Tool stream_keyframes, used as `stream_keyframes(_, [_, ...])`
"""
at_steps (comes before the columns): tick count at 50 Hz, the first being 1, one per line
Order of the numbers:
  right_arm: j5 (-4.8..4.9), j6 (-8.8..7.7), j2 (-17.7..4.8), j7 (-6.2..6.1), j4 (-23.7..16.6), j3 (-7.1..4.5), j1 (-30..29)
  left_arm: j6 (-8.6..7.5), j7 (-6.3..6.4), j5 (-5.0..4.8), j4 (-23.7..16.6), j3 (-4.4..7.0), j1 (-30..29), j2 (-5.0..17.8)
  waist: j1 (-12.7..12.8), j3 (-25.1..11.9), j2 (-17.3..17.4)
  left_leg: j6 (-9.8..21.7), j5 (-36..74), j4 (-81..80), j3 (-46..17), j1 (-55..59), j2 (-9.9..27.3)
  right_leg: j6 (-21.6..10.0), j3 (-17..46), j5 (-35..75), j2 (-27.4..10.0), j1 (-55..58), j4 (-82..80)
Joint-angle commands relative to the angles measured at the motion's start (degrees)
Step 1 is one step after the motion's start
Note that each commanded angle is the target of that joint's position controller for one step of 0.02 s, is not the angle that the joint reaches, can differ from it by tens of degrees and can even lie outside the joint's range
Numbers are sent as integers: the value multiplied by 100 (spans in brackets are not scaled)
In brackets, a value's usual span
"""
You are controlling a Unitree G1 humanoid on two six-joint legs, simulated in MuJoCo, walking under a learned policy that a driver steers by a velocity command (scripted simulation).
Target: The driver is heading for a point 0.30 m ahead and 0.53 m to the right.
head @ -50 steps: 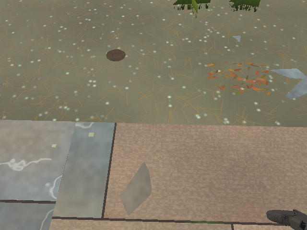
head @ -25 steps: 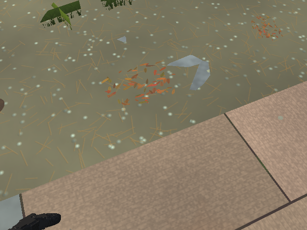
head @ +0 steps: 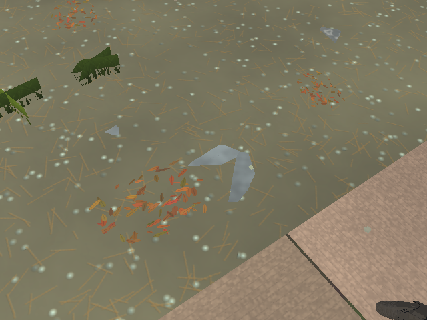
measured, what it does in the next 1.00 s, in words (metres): walks ahead, turning right: right foot, then left foot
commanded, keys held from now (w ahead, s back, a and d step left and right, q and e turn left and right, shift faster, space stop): w+e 0.20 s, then e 0.80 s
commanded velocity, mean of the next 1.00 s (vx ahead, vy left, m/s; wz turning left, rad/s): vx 0.22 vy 0.00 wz -0.60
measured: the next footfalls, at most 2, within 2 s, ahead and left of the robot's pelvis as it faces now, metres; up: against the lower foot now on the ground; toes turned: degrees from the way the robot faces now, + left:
right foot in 0.42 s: +0.35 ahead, -0.17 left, +0.00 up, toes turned -16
left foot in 0.90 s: +0.45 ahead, +0.02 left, +0.00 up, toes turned -38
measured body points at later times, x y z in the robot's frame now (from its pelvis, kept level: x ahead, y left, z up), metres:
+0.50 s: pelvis +0.23 -0.05 -0.01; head +0.28 -0.09 +0.44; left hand +0.50 +0.14 -0.08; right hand +0.23 -0.36 -0.13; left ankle +0.13 +0.12 -0.64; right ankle +0.31 -0.16 -0.72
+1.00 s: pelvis +0.33 -0.04 +0.01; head +0.36 -0.05 +0.46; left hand +0.63 +0.10 -0.08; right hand +0.29 -0.36 -0.08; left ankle +0.41 +0.05 -0.72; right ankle +0.27 -0.14 -0.67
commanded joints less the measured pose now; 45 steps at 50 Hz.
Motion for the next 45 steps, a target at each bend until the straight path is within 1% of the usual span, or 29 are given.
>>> stream_keyframes(1, [-5,61,-705,-57,-121,-247,953,-77,21,21,-564,180,-309,890,-683,-420,530,841,-1472,-1633,-2817,2855,2109,162,-203,640,-673,-2913,1623])
stream_keyframes(2, [-30,77,-601,-72,-60,-217,820,-81,2,71,-623,192,-503,801,-610,-132,498,840,-810,-1744,-2290,2395,1910,178,-214,900,-829,-2821,1362])
stream_keyframes(3, [-67,61,-553,-95,-22,-194,775,-65,-35,40,-639,189,-472,680,-498,-76,680,783,-403,-1874,-1849,2086,1765,171,-248,1070,-977,-2551,1192])
stream_keyframes(5, [-17,13,-516,-104,73,-202,784,-8,-65,-2,-662,152,-479,442,-458,-25,792,843,61,-2101,-1269,1896,1653,192,-417,1177,-1065,-2468,955])
stream_keyframes(7, [14,-18,-658,-110,181,-256,848,24,-79,33,-783,112,-701,313,-466,65,660,955,524,-2254,-901,1904,1725,241,-461,1417,-1136,-2693,593])
stream_keyframes(9, [5,-3,-788,-119,260,-301,899,12,-115,49,-858,85,-892,260,-499,71,559,994,955,-2320,-526,2049,1752,285,-501,1877,-1170,-2835,102])
stream_keyframes(11, [3,42,-856,-137,286,-309,793,-27,-185,54,-900,62,-1123,226,-529,163,512,899,1610,-2291,9,2038,1614,282,-671,2485,-1122,-2662,-609])
stream_keyframes(13, [25,125,-948,-195,330,-321,758,-75,-265,108,-991,22,-1481,132,-617,242,505,752,2513,-2102,562,1905,1458,263,-1024,3008,-972,-2214,-1399])
stream_keyframes(16, [132,241,-1122,-251,443,-363,953,-62,-398,93,-1132,64,-1741,198,-656,110,612,600,3097,-1734,825,2236,1548,141,-1271,3074,-781,-1780,-2008])
stream_keyframes(18, [250,306,-1280,-289,414,-423,857,-20,-445,128,-1137,186,-1476,444,-404,-111,731,486,4022,-1102,900,2485,1624,-70,-1416,2587,-530,-1325,-2219])
stream_keyframes(19, [303,341,-1320,-307,377,-447,778,-1,-448,142,-1043,282,-1048,618,-149,-324,726,409,4381,-463,952,2472,1595,-216,-1494,2466,-354,-815,-2390])
stream_keyframes(20, [318,365,-1212,-313,327,-414,703,9,-399,147,-845,431,-318,866,249,-682,541,230,4105,555,1074,2172,1396,-419,-1505,2923,-162,169,-2818])
stream_keyframes(21, [145,348,-964,-284,269,-317,960,47,-260,142,-761,556,192,1238,428,-1050,-179,-115,2120,2143,1115,1055,1044,-732,-700,4592,-668,1524,-2993])
stream_keyframes(22, [-262,317,-306,-188,117,-106,1625,82,-142,186,-964,549,-176,1781,-373,-1606,-1691,-504,-3258,4255,801,-906,133,-1687,1458,7318,-2114,3052,-2294])
stream_keyframes(23, [-75,268,-755,-121,134,-103,1667,18,-215,249,-1247,470,-251,1548,-41,-2913,-1030,-474,-3273,5082,-486,-1212,6,-2354,2872,5655,-2726,3234,-3031])
stream_keyframes(24, [129,284,-1057,-120,22,-193,936,-21,-263,211,-1269,391,-525,1218,105,-2237,-346,-365,-2568,4930,-601,-1484,250,-2028,2229,4695,-2330,2674,-3363])
stream_keyframes(25, [111,321,-988,-182,-56,-178,688,-33,-254,97,-1200,338,-811,1042,-71,-1452,-83,-341,-2062,4463,-511,-1624,423,-1689,1697,4061,-2005,1881,-3506])
stream_keyframes(26, [19,379,-965,-261,7,-183,638,-17,-226,59,-1204,289,-1020,901,-220,-1042,89,-371,-1772,4083,-532,-1444,583,-1483,1414,3798,-1785,1165,-3641])
stream_keyframes(27, [-14,448,-1012,-295,-1,-204,695,7,-191,112,-1226,274,-1201,878,-406,-853,-53,-385,-1591,3790,-564,-1072,626,-1405,1224,3774,-1637,542,-3766])
stream_keyframes(28, [-30,505,-1004,-302,20,-213,780,24,-168,193,-1249,276,-1311,897,-518,-804,-191,-408,-1491,3635,-518,-757,575,-1371,1116,3870,-1528,126,-3845])
stream_keyframes(30, [-63,548,-841,-327,69,-178,885,26,-109,233,-1210,293,-1346,932,-577,-892,-274,-510,-1364,3222,-440,-508,471,-1382,876,4332,-1388,-193,-3812])
stream_keyframes(32, [-80,584,-738,-355,20,-147,725,66,-32,195,-1146,315,-1267,988,-520,-966,-259,-612,-1187,2768,-468,-529,389,-1351,863,4202,-1299,-211,-3762])
stream_keyframes(34, [-63,628,-689,-356,-42,-132,531,143,37,155,-1128,316,-1278,996,-460,-981,-327,-667,-915,2366,-545,-524,341,-1242,968,3389,-1190,-226,-3762])
stream_keyframes(36, [-33,645,-667,-346,-109,-130,330,208,73,154,-1131,311,-1314,977,-390,-867,-445,-674,-730,1956,-602,-464,276,-1128,1127,2493,-1078,-320,-3798])
stream_keyframes(38, [-13,618,-658,-331,-170,-130,182,254,75,165,-1117,312,-1289,968,-311,-760,-579,-651,-728,1552,-640,-342,211,-1080,1319,2078,-1045,-335,-3775])
stream_keyframes(41, [16,523,-681,-280,-234,-149,110,305,43,153,-1093,310,-1201,943,-224,-755,-719,-548,-954,901,-650,-55,97,-1046,1679,2417,-1087,-84,-3521])
stream_keyframes(43, [30,464,-686,-225,-202,-182,308,346,39,100,-1102,295,-1257,907,-351,-768,-761,-403,-740,24,-589,385,49,-926,1861,2776,-1008,42,-3260])
stream_keyframes(44, [17,442,-715,-206,-135,-216,522,374,53,51,-1108,274,-1305,857,-498,-748,-723,-294,-157,-755,-520,861,125,-748,1799,2698,-837,-90,-3059])
stream_keyframes(45, [-59,448,-1015,-220,-129,-300,663,386,63,53,-1106,216,-1107,649,-432,-868,-210,-2,287,-1101,-1057,1536,919,-437,1430,1643,-499,-547,-2446])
